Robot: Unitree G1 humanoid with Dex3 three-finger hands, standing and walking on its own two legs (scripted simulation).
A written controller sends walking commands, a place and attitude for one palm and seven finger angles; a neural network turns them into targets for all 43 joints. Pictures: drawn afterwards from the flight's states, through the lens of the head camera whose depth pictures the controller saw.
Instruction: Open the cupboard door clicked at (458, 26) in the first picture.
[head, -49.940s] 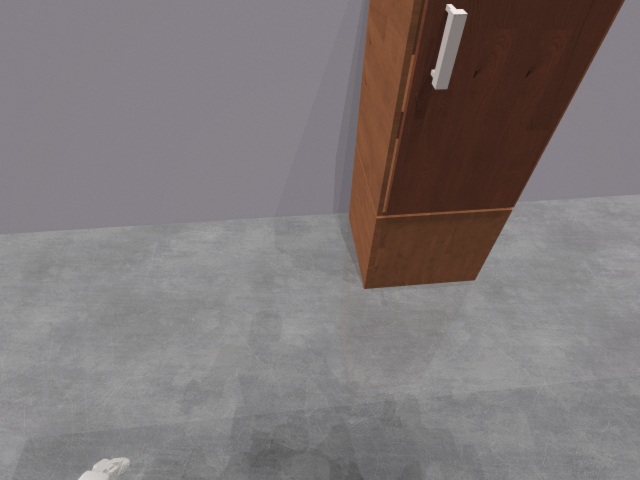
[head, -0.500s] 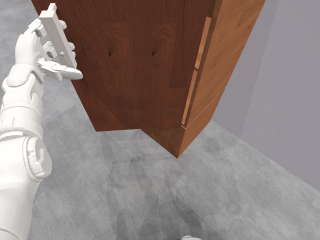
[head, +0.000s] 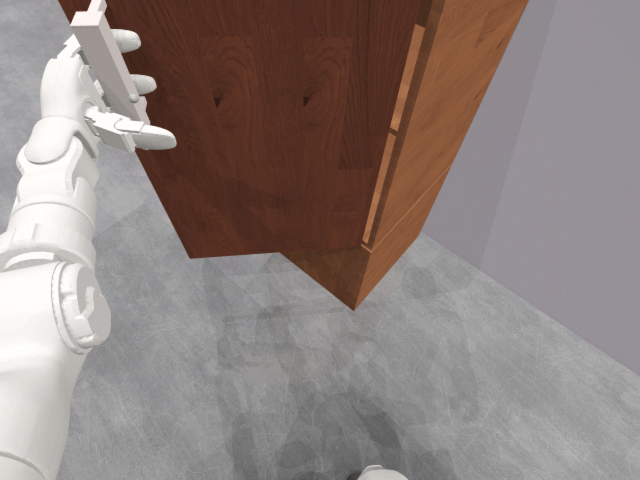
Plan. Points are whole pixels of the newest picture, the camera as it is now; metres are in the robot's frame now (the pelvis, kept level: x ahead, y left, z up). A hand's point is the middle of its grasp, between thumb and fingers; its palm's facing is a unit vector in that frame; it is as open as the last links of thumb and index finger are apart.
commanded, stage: slide the fingers in behind the handle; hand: left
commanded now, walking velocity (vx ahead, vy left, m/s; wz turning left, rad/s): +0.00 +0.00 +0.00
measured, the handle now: (119, 70) +0.57 +0.19 +0.17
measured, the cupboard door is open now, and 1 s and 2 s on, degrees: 46 47 85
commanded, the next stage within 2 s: close the thumb around the handle in 0.02 s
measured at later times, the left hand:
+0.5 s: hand (122, 103) +0.51 +0.18 +0.17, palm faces -0.01 -1.00 +0.00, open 9.9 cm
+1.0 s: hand (129, 103) +0.51 +0.17 +0.17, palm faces +0.00 -1.00 +0.00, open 6.4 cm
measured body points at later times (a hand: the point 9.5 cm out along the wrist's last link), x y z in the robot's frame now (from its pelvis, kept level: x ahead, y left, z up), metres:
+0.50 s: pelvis +0.01 +0.00 +0.00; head +0.08 +0.00 +0.45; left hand +0.51 +0.23 +0.17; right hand +0.01 -0.27 -0.12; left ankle -0.03 +0.11 -0.72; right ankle +0.00 -0.13 -0.72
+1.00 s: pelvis +0.00 +0.00 +0.00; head +0.07 +0.00 +0.45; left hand +0.51 +0.23 +0.17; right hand +0.00 -0.27 -0.12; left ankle -0.03 +0.11 -0.72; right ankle +0.00 -0.13 -0.72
